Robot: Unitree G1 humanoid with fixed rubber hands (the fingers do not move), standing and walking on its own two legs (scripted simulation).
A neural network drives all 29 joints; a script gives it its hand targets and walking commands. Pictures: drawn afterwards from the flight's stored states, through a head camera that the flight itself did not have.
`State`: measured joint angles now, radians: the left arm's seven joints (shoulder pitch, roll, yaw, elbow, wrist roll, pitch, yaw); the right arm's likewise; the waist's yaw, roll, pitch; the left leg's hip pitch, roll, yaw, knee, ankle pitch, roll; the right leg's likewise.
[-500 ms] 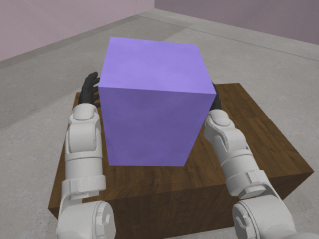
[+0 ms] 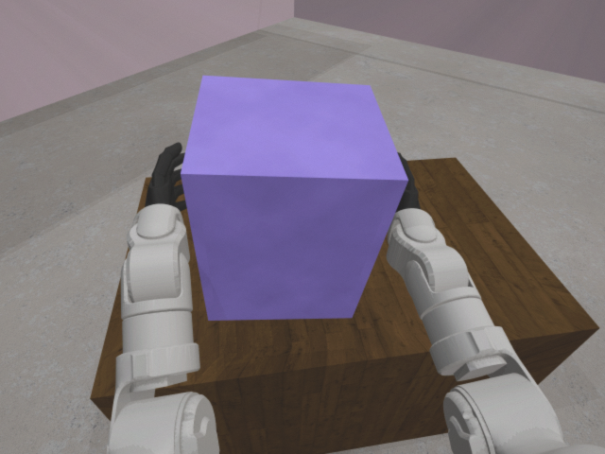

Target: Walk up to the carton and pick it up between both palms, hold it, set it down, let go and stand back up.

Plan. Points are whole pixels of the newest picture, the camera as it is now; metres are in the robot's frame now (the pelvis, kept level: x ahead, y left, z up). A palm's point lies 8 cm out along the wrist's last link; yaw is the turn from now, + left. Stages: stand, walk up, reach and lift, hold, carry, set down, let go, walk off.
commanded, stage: hold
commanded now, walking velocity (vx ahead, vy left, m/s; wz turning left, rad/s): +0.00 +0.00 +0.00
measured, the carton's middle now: (285, 209) +0.38 +0.01 +0.15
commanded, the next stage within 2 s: none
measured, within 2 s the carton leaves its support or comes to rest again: neither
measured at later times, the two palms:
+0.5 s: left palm (162, 202) +0.37 +0.16 +0.19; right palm (400, 205) +0.35 -0.14 +0.17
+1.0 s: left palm (164, 202) +0.36 +0.15 +0.19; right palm (403, 206) +0.35 -0.14 +0.17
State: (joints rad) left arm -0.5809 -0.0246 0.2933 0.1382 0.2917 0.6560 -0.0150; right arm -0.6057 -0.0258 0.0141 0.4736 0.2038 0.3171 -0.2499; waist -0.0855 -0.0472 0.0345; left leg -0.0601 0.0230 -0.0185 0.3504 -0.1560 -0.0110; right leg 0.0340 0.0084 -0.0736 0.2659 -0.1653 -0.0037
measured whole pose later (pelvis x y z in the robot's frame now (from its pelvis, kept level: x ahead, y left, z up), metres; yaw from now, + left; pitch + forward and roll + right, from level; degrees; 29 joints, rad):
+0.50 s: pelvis +0.00 +0.00 +0.00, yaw +0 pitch -8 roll -1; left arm -0.60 -0.02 0.29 0.14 0.30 0.66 -0.01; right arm -0.62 -0.03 0.00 0.48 0.20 0.31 -0.24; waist -0.08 -0.05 0.03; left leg -0.06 0.02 -0.01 0.35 -0.16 -0.01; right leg 0.02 0.00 -0.06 0.27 -0.17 0.00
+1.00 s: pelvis +0.00 +0.00 +0.00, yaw -1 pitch -8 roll -1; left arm -0.60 -0.02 0.29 0.14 0.30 0.66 -0.02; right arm -0.61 -0.02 -0.01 0.46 0.19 0.32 -0.25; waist -0.08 -0.05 0.03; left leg -0.06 0.02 -0.01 0.34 -0.15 -0.01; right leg 0.02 0.00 -0.06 0.28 -0.17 0.00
